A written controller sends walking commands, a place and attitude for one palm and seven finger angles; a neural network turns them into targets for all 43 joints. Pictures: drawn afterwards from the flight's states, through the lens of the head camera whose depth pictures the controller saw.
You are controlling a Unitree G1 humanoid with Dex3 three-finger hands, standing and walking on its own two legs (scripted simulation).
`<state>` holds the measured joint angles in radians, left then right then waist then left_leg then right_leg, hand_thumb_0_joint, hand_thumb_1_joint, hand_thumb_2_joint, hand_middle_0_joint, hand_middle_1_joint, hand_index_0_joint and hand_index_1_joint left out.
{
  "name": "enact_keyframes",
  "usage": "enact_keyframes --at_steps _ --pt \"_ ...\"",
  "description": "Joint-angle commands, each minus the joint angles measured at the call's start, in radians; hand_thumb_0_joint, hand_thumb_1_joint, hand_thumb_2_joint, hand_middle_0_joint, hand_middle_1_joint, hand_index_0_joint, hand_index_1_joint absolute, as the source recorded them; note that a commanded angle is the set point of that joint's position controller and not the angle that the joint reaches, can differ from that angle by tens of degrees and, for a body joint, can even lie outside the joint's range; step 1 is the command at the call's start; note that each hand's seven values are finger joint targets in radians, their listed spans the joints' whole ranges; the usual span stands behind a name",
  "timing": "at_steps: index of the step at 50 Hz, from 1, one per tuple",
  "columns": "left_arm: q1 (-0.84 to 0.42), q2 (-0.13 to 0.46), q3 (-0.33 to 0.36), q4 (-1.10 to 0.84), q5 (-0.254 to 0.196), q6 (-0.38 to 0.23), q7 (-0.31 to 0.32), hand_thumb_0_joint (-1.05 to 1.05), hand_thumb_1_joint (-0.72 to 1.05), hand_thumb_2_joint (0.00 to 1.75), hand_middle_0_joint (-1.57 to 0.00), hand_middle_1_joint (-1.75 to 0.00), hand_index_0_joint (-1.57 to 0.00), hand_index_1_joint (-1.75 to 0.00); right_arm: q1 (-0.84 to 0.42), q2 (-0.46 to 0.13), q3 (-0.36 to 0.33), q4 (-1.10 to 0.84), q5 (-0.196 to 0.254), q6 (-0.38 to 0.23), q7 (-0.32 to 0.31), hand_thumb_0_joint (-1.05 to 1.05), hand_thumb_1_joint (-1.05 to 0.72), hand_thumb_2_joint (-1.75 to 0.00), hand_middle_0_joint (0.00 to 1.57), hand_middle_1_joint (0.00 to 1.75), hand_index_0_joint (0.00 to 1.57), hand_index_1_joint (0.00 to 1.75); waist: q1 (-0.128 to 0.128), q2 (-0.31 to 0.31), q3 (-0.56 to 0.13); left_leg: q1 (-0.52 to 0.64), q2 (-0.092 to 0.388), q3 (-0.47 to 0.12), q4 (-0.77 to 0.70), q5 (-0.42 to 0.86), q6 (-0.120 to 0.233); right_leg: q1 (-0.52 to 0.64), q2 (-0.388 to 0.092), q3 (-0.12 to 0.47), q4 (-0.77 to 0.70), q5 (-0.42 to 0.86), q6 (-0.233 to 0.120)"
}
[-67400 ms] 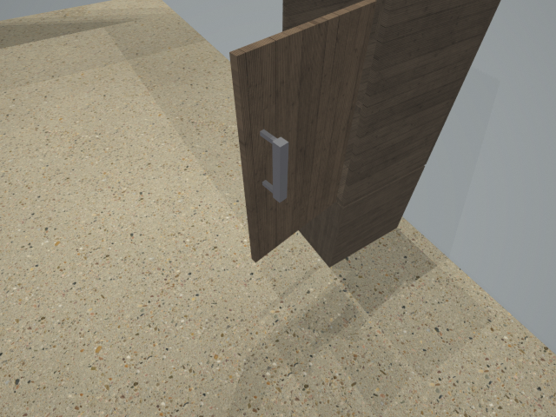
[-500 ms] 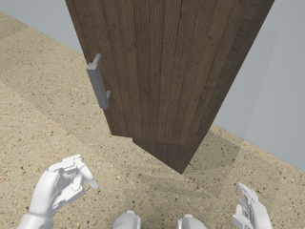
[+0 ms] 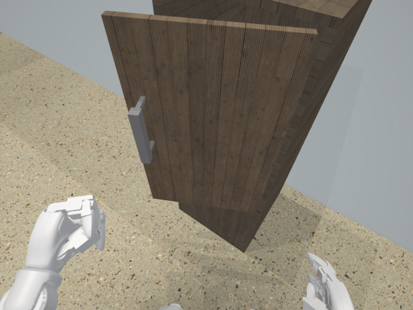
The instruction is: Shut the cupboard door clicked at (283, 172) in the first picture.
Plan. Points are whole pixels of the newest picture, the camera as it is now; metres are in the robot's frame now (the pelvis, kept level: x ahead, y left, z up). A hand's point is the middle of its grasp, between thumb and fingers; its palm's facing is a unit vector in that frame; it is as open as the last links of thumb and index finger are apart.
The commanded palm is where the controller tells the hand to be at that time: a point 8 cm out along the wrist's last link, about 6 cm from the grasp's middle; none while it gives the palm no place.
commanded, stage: raise the hand and make a fist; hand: left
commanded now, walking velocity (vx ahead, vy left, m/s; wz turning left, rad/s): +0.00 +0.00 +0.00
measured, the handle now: (144, 131) +0.47 +0.18 +0.07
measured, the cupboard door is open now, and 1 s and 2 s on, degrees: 27 27 27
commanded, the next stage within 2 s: bring the fist close to the handle in 0.36 s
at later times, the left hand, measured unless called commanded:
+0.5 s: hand (109, 244) +0.22 +0.18 +0.06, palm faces -0.10 -0.99 -0.03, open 3.1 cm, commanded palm +0.21 +0.24 +0.08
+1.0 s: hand (121, 189) +0.30 +0.18 +0.09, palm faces -0.04 -1.00 -0.05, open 3.1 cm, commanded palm +0.28 +0.23 +0.08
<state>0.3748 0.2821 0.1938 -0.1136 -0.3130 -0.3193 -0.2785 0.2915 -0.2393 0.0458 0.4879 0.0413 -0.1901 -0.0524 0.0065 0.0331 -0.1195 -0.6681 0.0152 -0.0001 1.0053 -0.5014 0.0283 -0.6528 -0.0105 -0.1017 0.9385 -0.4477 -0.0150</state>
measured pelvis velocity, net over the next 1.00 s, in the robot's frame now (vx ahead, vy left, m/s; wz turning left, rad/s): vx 0.01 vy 0.00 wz -0.01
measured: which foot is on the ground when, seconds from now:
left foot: down 0.00-1.00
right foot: down 0.00-1.00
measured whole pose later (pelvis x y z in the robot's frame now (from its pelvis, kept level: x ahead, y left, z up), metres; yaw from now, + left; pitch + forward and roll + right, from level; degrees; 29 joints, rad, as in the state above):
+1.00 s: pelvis +0.01 +0.00 +0.01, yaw -1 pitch +11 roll -1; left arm 0.06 0.27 0.19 0.14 -0.26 -0.29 -0.24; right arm 0.29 -0.25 0.03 0.55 0.04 -0.18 -0.05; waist -0.02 0.03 -0.11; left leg -0.65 0.01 0.02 0.94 -0.48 0.03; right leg -0.66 -0.01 -0.08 0.91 -0.44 -0.01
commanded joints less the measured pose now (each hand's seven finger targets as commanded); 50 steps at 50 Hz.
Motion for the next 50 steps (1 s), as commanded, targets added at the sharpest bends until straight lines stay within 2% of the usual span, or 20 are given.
enact_keyframes --at_steps 1,5,8,10,11,14,18,20,23,25,29,33,37,40,41,42,45,46,49,50 --pt "-0.034 0.053 -0.013 -0.058 0.002 -0.002 -0.034 0.00 0.90 0.90 -1.30 -1.50 -1.30 -1.50 -0.056 -0.144 -0.068 -0.147 0.009 -0.061 0.002 0.00 -0.90 -0.90 0.20 0.30 0.20 0.30 -0.033 -0.014 -0.067 0.053 -0.015 -0.045 -0.195 0.225 -0.013 0.080 0.024 0.039 -0.149 0.162 -0.008" --pt "-0.048 0.119 0.033 -0.076 0.003 0.044 -0.063 0.00 0.90 0.90 -1.30 -1.50 -1.30 -1.50 -0.067 -0.156 -0.075 -0.165 0.010 -0.064 -0.004 0.00 -0.90 -0.90 0.20 0.30 0.20 0.30 -0.015 -0.045 -0.100 0.058 -0.019 -0.042 -0.205 0.225 -0.007 0.125 0.016 0.055 -0.170 0.151 -0.007" --pt "-0.106 0.161 0.107 -0.214 -0.017 -0.022 -0.022 0.00 0.90 0.90 -1.30 -1.50 -1.30 -1.50 -0.074 -0.137 -0.072 -0.172 0.000 -0.075 -0.006 0.00 -0.90 -0.90 0.20 0.30 0.20 0.30 0.008 -0.002 -0.194 0.107 -0.021 -0.037 -0.208 0.288 -0.010 0.165 0.017 0.049 -0.142 0.212 -0.009" --pt "-0.119 0.184 0.139 -0.245 -0.017 -0.074 0.016 0.00 0.90 0.90 -1.30 -1.50 -1.30 -1.50 -0.072 -0.130 -0.068 -0.154 -0.007 -0.080 -0.005 0.00 -0.90 -0.90 0.20 0.30 0.20 0.30 0.013 0.016 -0.186 0.109 -0.016 -0.041 -0.205 0.304 -0.016 0.156 0.026 0.044 -0.124 0.218 -0.014" --pt "-0.118 0.151 0.114 -0.254 -0.016 -0.096 0.025 0.00 0.90 0.90 -1.30 -1.50 -1.30 -1.50 -0.072 -0.123 -0.064 -0.148 -0.007 -0.084 -0.001 0.00 -0.90 -0.90 0.20 0.30 0.20 0.30 0.009 0.057 -0.184 0.120 -0.017 -0.040 -0.206 0.308 -0.017 0.145 0.025 0.042 -0.118 0.219 -0.016" --pt "-0.087 0.091 0.056 -0.167 -0.003 -0.113 0.027 0.00 0.90 0.90 -1.30 -1.50 -1.30 -1.50 -0.067 -0.130 -0.067 -0.125 -0.005 -0.087 0.010 0.00 -0.90 -0.90 0.20 0.30 0.20 0.30 -0.017 0.058 -0.115 0.100 -0.012 -0.043 -0.200 0.274 -0.023 0.083 0.028 0.029 -0.115 0.186 -0.015" --pt "-0.037 0.062 -0.011 -0.064 0.019 -0.026 -0.033 0.00 0.90 0.90 -1.30 -1.50 -1.30 -1.50 -0.061 -0.150 -0.076 -0.135 0.007 -0.076 0.011 0.00 -0.90 -0.90 0.20 0.30 0.20 0.30 -0.033 0.020 -0.078 0.069 -0.015 -0.042 -0.206 0.208 -0.014 0.070 0.021 0.038 -0.150 0.140 -0.007" --pt "-0.040 0.098 0.016 -0.067 0.014 0.009 -0.051 0.00 0.90 0.90 -1.30 -1.50 -1.30 -1.50 -0.066 -0.156 -0.079 -0.146 0.009 -0.073 0.004 0.00 -0.90 -0.90 0.20 0.30 0.20 0.30 -0.026 -0.032 -0.101 0.062 -0.019 -0.041 -0.204 0.211 -0.007 0.105 0.017 0.051 -0.166 0.138 -0.005" --pt "-0.092 0.138 0.072 -0.178 -0.003 -0.006 -0.040 0.00 0.90 0.90 -1.30 -1.50 -1.30 -1.50 -0.076 -0.145 -0.076 -0.162 0.003 -0.075 -0.004 0.00 -0.90 -0.90 0.20 0.30 0.20 0.30 -0.012 -0.008 -0.170 0.099 -0.021 -0.036 -0.203 0.261 -0.007 0.141 0.016 0.048 -0.152 0.187 -0.003" --pt "-0.164 0.174 0.116 -0.222 -0.015 -0.048 -0.007 0.00 0.90 0.90 -1.30 -1.50 -1.30 -1.50 -0.080 -0.140 -0.068 -0.146 -0.006 -0.078 -0.011 0.00 -0.90 -0.90 0.20 0.30 0.20 0.30 -0.010 0.003 -0.163 0.100 -0.017 -0.044 -0.199 0.270 -0.011 0.132 0.023 0.044 -0.136 0.189 -0.008" --pt "-0.245 0.098 0.054 -0.144 -0.001 -0.102 0.024 0.00 0.90 0.90 -1.30 -1.50 -1.30 -1.50 -0.071 -0.135 -0.061 -0.106 -0.005 -0.090 -0.007 0.00 -0.90 -0.90 0.20 0.30 0.20 0.30 -0.039 0.041 -0.112 0.103 -0.011 -0.055 -0.195 0.220 -0.019 0.045 0.028 0.031 -0.121 0.132 -0.010" --pt "-0.267 0.064 -0.024 -0.024 0.029 -0.030 -0.019 0.00 0.90 0.90 -1.30 -1.50 -1.30 -1.50 -0.057 -0.153 -0.069 -0.099 0.002 -0.084 -0.004 0.00 -0.90 -0.90 0.20 0.30 0.20 0.30 -0.050 0.032 -0.125 0.091 -0.015 -0.052 -0.196 0.211 -0.016 0.049 0.018 0.037 -0.133 0.139 -0.005" --pt "-0.343 0.099 -0.010 -0.007 0.036 0.047 -0.032 0.00 0.90 0.90 -1.30 -1.50 -1.30 -1.50 -0.053 -0.160 -0.070 -0.116 0.006 -0.064 -0.011 0.00 -0.90 -0.90 0.20 0.30 0.20 0.30 -0.047 -0.014 -0.170 0.097 -0.018 -0.044 -0.202 0.249 -0.008 0.101 0.010 0.045 -0.151 0.185 0.001" --pt "-0.437 0.195 0.099 -0.032 0.025 0.025 0.010 0.00 0.90 0.90 -1.30 -1.50 -1.30 -1.50 -0.066 -0.156 -0.067 -0.112 -0.004 -0.054 -0.020 0.00 -0.90 -0.90 0.20 0.30 0.20 0.30 -0.023 -0.018 -0.203 0.105 -0.016 -0.043 -0.206 0.278 -0.011 0.138 0.013 0.050 -0.142 0.202 -0.004" --pt "-0.442 0.180 0.104 -0.049 0.023 0.009 0.025 0.00 0.90 0.90 -1.30 -1.50 -1.30 -1.50 -0.071 -0.143 -0.064 -0.116 -0.006 -0.054 -0.018 0.00 -0.90 -0.90 0.20 0.30 0.20 0.30 -0.012 0.000 -0.236 0.123 -0.018 -0.039 -0.210 0.311 -0.012 0.160 0.012 0.050 -0.135 0.234 -0.006" --pt "-0.469 0.153 0.086 -0.041 0.020 -0.007 0.036 0.00 0.90 0.90 -1.30 -1.50 -1.30 -1.50 -0.074 -0.136 -0.061 -0.111 -0.006 -0.055 -0.015 0.00 -0.90 -0.90 0.20 0.30 0.20 0.30 -0.020 0.005 -0.225 0.129 -0.019 -0.034 -0.208 0.318 -0.013 0.150 0.013 0.050 -0.134 0.245 -0.005" --pt "-0.472 0.159 0.097 0.011 0.028 -0.042 0.058 0.00 0.90 0.90 -1.30 -1.50 -1.30 -1.50 -0.060 -0.138 -0.065 -0.089 -0.007 -0.052 -0.008 0.00 -0.90 -0.90 0.20 0.30 0.20 0.30 -0.015 0.023 -0.231 0.135 -0.015 -0.031 -0.203 0.363 -0.019 0.154 0.016 0.047 -0.119 0.281 -0.009" --pt "-0.454 0.119 0.062 0.034 0.033 -0.041 0.053 0.00 0.90 0.90 -1.30 -1.50 -1.30 -1.50 -0.059 -0.134 -0.066 -0.086 -0.007 -0.052 -0.001 0.00 -0.90 -0.90 0.20 0.30 0.20 0.30 -0.018 0.040 -0.235 0.143 -0.016 -0.025 -0.202 0.380 -0.020 0.153 0.014 0.048 -0.119 0.304 -0.008" --pt "-0.389 0.094 0.027 0.118 0.044 -0.010 0.022 0.00 0.90 0.90 -1.30 -1.50 -1.30 -1.50 -0.039 -0.148 -0.076 -0.083 -0.002 -0.039 0.011 0.00 -0.90 -0.90 0.20 0.30 0.20 0.30 -0.023 0.023 -0.217 0.131 -0.015 -0.016 -0.203 0.397 -0.021 0.154 0.011 0.049 -0.129 0.335 -0.004" --pt "-0.365 0.093 0.026 0.158 0.043 0.008 0.008 0.00 0.90 0.90 -1.30 -1.50 -1.30 -1.50 -0.030 -0.155 -0.079 -0.083 -0.001 -0.031 0.012 0.00 -0.90 -0.90 0.20 0.30 0.20 0.30 -0.028 -0.027 -0.207 0.118 -0.014 -0.017 -0.198 0.407 -0.016 0.169 0.012 0.053 -0.137 0.360 -0.002"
